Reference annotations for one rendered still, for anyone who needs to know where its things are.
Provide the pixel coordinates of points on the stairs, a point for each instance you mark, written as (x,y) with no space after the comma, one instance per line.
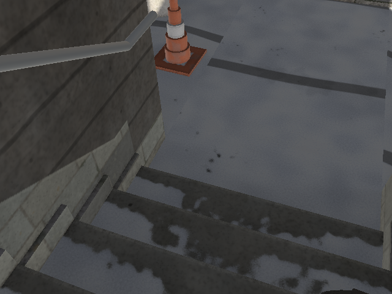
(168,234)

